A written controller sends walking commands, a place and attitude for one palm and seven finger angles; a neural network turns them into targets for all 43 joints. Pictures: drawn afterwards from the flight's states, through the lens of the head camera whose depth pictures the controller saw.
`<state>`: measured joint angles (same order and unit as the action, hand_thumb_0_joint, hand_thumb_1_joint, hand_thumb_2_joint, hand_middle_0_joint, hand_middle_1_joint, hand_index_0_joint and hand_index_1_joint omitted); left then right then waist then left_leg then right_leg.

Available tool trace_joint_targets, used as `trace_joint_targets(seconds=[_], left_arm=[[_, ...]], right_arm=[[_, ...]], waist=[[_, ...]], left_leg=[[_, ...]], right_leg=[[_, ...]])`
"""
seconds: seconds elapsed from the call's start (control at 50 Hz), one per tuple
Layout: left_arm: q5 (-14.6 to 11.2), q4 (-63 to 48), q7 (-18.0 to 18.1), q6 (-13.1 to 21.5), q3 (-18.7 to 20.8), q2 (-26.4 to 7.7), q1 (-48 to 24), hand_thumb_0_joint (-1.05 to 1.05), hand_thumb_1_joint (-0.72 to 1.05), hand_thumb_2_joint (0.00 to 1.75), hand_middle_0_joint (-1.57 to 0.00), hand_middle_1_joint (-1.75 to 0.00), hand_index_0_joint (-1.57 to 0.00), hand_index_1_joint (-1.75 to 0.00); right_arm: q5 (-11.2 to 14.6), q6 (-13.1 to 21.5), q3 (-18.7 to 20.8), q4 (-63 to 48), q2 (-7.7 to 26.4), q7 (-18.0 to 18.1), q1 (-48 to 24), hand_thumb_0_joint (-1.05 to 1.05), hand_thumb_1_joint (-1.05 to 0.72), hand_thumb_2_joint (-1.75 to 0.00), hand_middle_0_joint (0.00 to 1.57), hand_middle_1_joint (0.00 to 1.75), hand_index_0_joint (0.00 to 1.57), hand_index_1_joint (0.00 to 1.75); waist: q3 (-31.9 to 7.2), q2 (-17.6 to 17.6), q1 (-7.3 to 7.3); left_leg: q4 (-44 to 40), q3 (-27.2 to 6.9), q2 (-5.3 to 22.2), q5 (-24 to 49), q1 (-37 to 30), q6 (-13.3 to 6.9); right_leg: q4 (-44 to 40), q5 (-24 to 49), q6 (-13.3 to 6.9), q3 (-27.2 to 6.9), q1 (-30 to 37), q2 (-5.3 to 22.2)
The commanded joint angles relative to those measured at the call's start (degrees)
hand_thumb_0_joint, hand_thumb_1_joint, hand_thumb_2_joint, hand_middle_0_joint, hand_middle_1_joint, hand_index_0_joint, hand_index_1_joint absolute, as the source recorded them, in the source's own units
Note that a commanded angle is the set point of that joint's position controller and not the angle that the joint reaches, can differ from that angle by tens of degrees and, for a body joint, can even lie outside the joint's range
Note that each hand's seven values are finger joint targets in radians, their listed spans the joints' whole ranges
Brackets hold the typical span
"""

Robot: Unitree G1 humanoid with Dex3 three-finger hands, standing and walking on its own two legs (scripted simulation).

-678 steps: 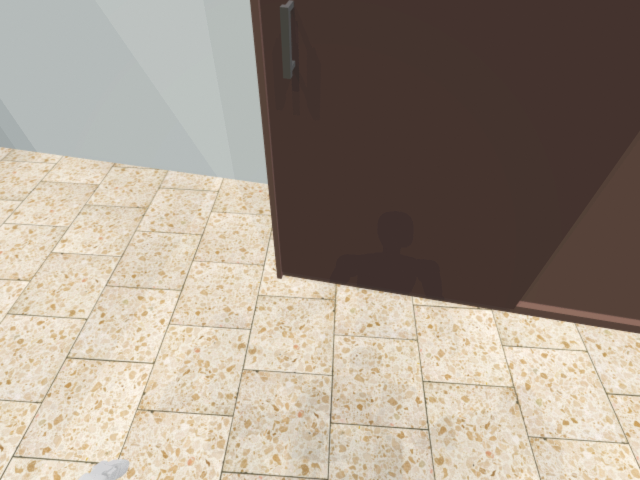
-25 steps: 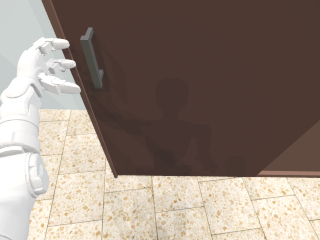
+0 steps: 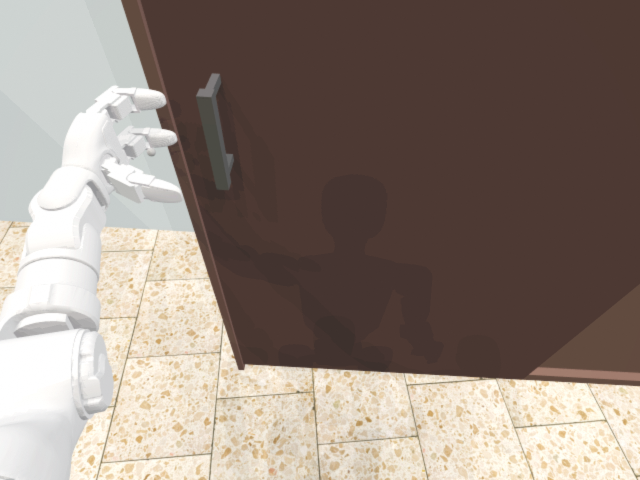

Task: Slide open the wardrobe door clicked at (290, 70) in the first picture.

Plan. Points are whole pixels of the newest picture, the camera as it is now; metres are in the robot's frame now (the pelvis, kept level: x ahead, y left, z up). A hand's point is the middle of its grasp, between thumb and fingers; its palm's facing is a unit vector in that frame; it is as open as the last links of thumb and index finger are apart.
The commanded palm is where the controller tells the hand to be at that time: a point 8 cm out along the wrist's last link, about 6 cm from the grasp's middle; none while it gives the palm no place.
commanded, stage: move the hooked fingers beside the handle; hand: left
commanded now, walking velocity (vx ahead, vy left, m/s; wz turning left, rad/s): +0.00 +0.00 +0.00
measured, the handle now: (219, 135) +0.52 +0.14 +0.16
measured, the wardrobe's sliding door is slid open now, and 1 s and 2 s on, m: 0.00 0.00 0.00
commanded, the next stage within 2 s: feel for the door with the fingertips in 0.64 s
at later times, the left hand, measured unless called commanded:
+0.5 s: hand (155, 159) +0.46 +0.21 +0.17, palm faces +0.02 -1.00 -0.03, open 14.0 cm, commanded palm +0.43 +0.25 +0.17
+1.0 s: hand (173, 158) +0.46 +0.19 +0.17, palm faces -0.04 -1.00 +0.00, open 14.0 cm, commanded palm +0.44 +0.23 +0.16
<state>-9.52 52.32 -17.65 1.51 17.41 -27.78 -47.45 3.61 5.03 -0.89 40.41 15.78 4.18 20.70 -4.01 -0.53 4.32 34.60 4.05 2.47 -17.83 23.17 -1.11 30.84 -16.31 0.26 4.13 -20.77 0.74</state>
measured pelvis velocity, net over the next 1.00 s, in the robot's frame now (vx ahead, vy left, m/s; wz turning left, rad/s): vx -0.01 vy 0.00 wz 0.00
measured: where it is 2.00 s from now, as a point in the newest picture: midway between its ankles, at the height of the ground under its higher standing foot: outside the picture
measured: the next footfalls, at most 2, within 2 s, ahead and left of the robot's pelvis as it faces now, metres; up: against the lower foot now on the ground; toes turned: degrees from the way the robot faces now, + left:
none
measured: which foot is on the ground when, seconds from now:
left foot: down 0.00-1.00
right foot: down 0.00-1.00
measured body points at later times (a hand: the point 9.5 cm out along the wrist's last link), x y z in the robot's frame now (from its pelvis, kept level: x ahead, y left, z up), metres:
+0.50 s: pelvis -0.01 -0.01 +0.00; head +0.03 -0.01 +0.45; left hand +0.45 +0.26 +0.17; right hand +0.03 -0.29 -0.11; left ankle -0.01 +0.10 -0.73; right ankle -0.01 -0.12 -0.73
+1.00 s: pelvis -0.01 +0.00 +0.00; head +0.03 +0.01 +0.45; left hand +0.46 +0.24 +0.17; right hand +0.04 -0.28 -0.11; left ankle -0.01 +0.10 -0.73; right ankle -0.01 -0.12 -0.73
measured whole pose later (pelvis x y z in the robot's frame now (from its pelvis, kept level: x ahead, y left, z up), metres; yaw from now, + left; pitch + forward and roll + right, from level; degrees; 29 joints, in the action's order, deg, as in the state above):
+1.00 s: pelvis -0.01 +0.00 +0.00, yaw +0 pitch +8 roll -1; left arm -8.6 57.8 -16.4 3.2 16.4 -27.4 -51.3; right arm 3.3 5.9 -1.1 40.4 16.2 4.0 20.8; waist -3.5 -0.6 5.7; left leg 36.2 3.5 2.6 -17.4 26.3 -0.9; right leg 32.8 -16.3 -0.1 4.5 -24.0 0.7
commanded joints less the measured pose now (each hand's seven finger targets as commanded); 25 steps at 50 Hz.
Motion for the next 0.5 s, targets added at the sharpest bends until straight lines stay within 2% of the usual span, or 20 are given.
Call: trace_joint_targets(seconds=[0.0,0.02,0.06,0.08,0.1,0.12,0.14,0.16,0.18,0.2,0.22,0.26,0.28,0.3,0.32,0.38,0.42,0.44,0.46,0.48], left_arm=[[-0.64,-5.15,0.77,-0.88,1.67,-11.93,-26.21,0.00,-0.50,0.30,-0.30,-1.20,-0.30,-1.20],[-0.05,-5.82,1.32,-0.25,3.02,-13.99,-26.28,0.00,-0.50,0.30,-0.30,-1.20,-0.30,-1.20],[0.53,-10.14,2.20,2.25,0.79,-11.73,-30.68,0.00,-0.50,0.30,-0.30,-1.20,-0.30,-1.20],[0.54,-13.55,2.52,4.07,0.46,-11.65,-32.94,0.00,-0.50,0.30,-0.30,-1.20,-0.30,-1.20],[0.46,-15.81,2.72,5.84,0.65,-12.21,-34.24,0.00,-0.50,0.30,-0.30,-1.20,-0.30,-1.20],[0.14,-18.30,2.87,7.51,1.27,-13.23,-34.93,0.00,-0.50,0.30,-0.30,-1.20,-0.30,-1.20],[-0.22,-19.91,2.61,8.45,1.51,-13.70,-35.48,0.00,-0.50,0.30,-0.30,-1.20,-0.30,-1.20],[-0.59,-19.14,2.30,8.78,0.92,-12.58,-35.54,0.00,-0.50,0.30,-0.30,-1.20,-0.30,-1.20],[-0.78,-16.99,2.17,8.55,1.68,-13.15,-35.15,0.00,-0.50,0.30,-0.30,-1.20,-0.30,-1.20],[-0.74,-14.13,1.88,7.77,0.65,-12.11,-35.48,0.00,-0.50,0.30,-0.30,-1.20,-0.30,-1.20],[-0.52,-10.92,1.83,6.68,1.79,-13.26,-33.41,0.00,-0.50,0.30,-0.30,-1.20,-0.30,-1.20],[0.46,-2.39,2.06,3.66,4.40,-16.37,-30.41,0.00,-0.50,0.30,-0.30,-1.20,-0.30,-1.20],[0.88,-0.81,1.95,2.64,3.18,-15.47,-30.65,0.00,-0.50,0.30,-0.30,-1.20,-0.30,-1.20],[1.33,1.72,1.97,1.86,3.53,-15.74,-29.13,0.00,-0.50,0.30,-0.30,-1.20,-0.30,-1.20],[1.95,1.66,2.06,2.12,5.06,-17.93,-28.53,0.00,-0.50,0.30,-0.30,-1.20,-0.30,-1.20],[1.56,-4.46,1.20,4.85,3.46,-16.33,-29.12,0.00,-0.50,0.30,-0.30,-1.20,-0.30,-1.20],[0.38,-10.30,0.37,8.04,4.87,-17.96,-29.56,0.00,-0.50,0.30,-0.30,-1.20,-0.30,-1.20],[-0.35,-12.94,-0.30,9.02,4.84,-18.12,-29.99,0.00,-0.50,0.30,-0.30,-1.20,-0.30,-1.20],[-1.26,-13.33,-0.91,9.27,3.52,-15.80,-29.89,0.00,-0.50,0.30,-0.30,-1.20,-0.30,-1.20],[-1.84,-12.91,-1.35,9.26,4.71,-17.02,-29.95,0.00,-0.50,0.30,-0.30,-1.20,-0.30,-1.20]], right_arm=[[0.26,1.00,3.26,-5.17,10.06,1.11,1.87,0.00,-0.90,-0.90,0.20,0.30,0.20,0.30],[0.17,0.87,3.35,-5.34,10.32,1.15,1.87,0.00,-0.90,-0.90,0.20,0.30,0.20,0.30],[-0.15,1.16,3.24,-5.97,9.33,1.07,1.65,0.00,-0.90,-0.90,0.20,0.30,0.20,0.30],[-0.39,1.61,3.32,-6.01,9.26,0.97,1.70,0.00,-0.90,-0.90,0.20,0.30,0.20,0.30],[-0.47,1.88,3.39,-5.98,9.20,0.92,1.48,0.00,-0.90,-0.90,0.20,0.30,0.20,0.30],[-0.62,2.11,3.50,-5.96,9.42,0.95,1.67,0.00,-0.90,-0.90,0.20,0.30,0.20,0.30],[-0.60,2.35,3.50,-5.96,9.27,0.92,1.19,0.00,-0.90,-0.90,0.20,0.30,0.20,0.30],[-0.42,2.51,3.42,-5.65,9.07,1.02,1.08,0.00,-0.90,-0.90,0.20,0.30,0.20,0.30],[-0.40,2.58,3.24,-5.26,9.19,1.14,1.04,0.00,-0.90,-0.90,0.20,0.30,0.20,0.30],[-0.17,2.53,3.15,-4.68,9.17,1.18,0.93,0.00,-0.90,-0.90,0.20,0.30,0.20,0.30],[-0.19,2.34,3.12,-4.38,9.65,1.22,1.51,0.00,-0.90,-0.90,0.20,0.30,0.20,0.30],[0.04,1.70,2.73,-3.95,9.91,1.34,1.59,0.00,-0.90,-0.90,0.20,0.30,0.20,0.30],[0.02,1.46,2.51,-4.21,9.93,1.28,1.56,0.00,-0.90,-0.90,0.20,0.30,0.20,0.30],[-0.05,1.31,2.44,-4.39,9.94,1.21,1.86,0.00,-0.90,-0.90,0.20,0.30,0.20,0.30],[-0.25,1.23,2.57,-4.58,10.30,1.18,2.23,0.00,-0.90,-0.90,0.20,0.30,0.20,0.30],[-0.46,1.47,2.91,-6.13,9.81,1.02,2.20,0.00,-0.90,-0.90,0.20,0.30,0.20,0.30],[-0.56,1.83,3.41,-6.52,10.05,1.07,2.42,0.00,-0.90,-0.90,0.20,0.30,0.20,0.30],[-0.43,1.89,3.54,-6.68,9.99,1.09,2.04,0.00,-0.90,-0.90,0.20,0.30,0.20,0.30],[-0.17,2.01,3.55,-6.67,9.74,1.12,1.97,0.00,-0.90,-0.90,0.20,0.30,0.20,0.30],[0.01,2.11,3.63,-6.11,9.88,1.29,1.96,0.00,-0.90,-0.90,0.20,0.30,0.20,0.30]], waist=[[-10.47,0.62,1.64],[-11.81,-0.31,0.97],[-15.39,-2.30,1.75],[-18.06,-3.86,1.92],[-20.08,-5.24,1.85],[-22.71,-4.96,1.68],[-25.01,-7.04,1.38],[-24.65,-6.58,1.79],[-23.64,-5.47,1.54],[-21.22,-4.80,2.21],[-19.80,-2.93,1.80],[-14.41,-1.00,1.20],[-13.04,-1.26,1.60],[-11.74,-0.85,1.16],[-13.14,-1.39,0.75],[-17.86,-2.44,1.02],[-22.46,-0.76,0.79],[-24.31,-2.23,0.55],[-23.88,-1.48,1.17],[-22.73,-0.87,1.01]], left_leg=[[-4.01,-4.80,-1.09,16.05,-8.35,-0.02],[-3.58,-4.53,-1.18,16.26,-8.92,-0.12],[-2.95,-4.98,-1.22,18.56,-11.36,0.05],[-2.50,-5.42,-1.08,20.01,-13.56,0.23],[-2.15,-5.89,-0.88,20.86,-15.75,0.47],[-1.64,-6.03,-0.73,23.02,-17.68,0.38],[-1.68,-6.31,-0.68,23.69,-19.39,0.58],[-1.59,-6.44,-0.67,23.40,-19.81,0.63],[-1.86,-6.40,-0.75,22.03,-18.42,0.54],[-2.25,-6.08,-0.90,20.27,-16.82,0.44],[-2.37,-5.67,-1.16,19.06,-14.55,0.07],[-3.47,-4.94,-1.57,14.56,-8.42,-0.10],[-3.84,-4.49,-1.75,13.31,-6.96,-0.19],[-3.89,-4.40,-1.85,12.44,-5.55,-0.12],[-3.46,-3.95,-1.90,13.87,-5.75,-0.23],[-2.58,-3.93,-1.70,16.81,-8.46,-0.10],[-2.02,-4.19,-1.51,18.87,-10.59,-0.35],[-2.17,-4.25,-1.48,19.48,-11.71,-0.32],[-2.08,-4.08,-1.53,19.21,-12.55,-0.53],[-2.13,-3.87,-1.47,18.00,-11.82,-0.63]], right_leg=[[-2.44,15.69,-1.32,-1.35,0.13,-1.96],[-2.17,15.54,-1.50,-1.74,0.65,-1.74],[-1.52,16.87,-1.48,-1.93,1.03,-1.80],[-1.21,17.25,-1.43,-2.09,0.72,-1.92],[-1.06,16.99,-1.51,-2.20,0.44,-2.07],[-0.71,18.20,-1.54,-2.26,1.31,-2.11],[-0.72,18.50,-1.56,-2.43,1.55,-2.20],[-0.92,18.09,-1.58,-2.29,1.28,-2.34],[-1.02,17.49,-1.56,-2.15,1.37,-2.38],[-1.33,16.83,-1.48,-2.01,0.90,-2.37],[-1.44,16.57,-1.46,-1.95,1.50,-2.30],[-1.90,15.23,-1.38,-2.11,1.86,-1.81],[-2.14,14.79,-1.25,-2.22,1.47,-1.52],[-2.11,14.24,-1.33,-2.24,1.45,-1.44],[-1.81,16.00,-1.37,-2.58,2.70,-1.23],[-1.18,18.95,-1.32,-2.99,4.02,-1.43],[-0.70,21.13,-1.29,-3.35,6.44,-1.73],[-0.79,21.86,-1.29,-3.58,7.16,-1.82],[-1.12,21.76,-1.19,-3.54,6.82,-2.07],[-1.51,21.19,-1.07,-3.71,6.53,-2.11]])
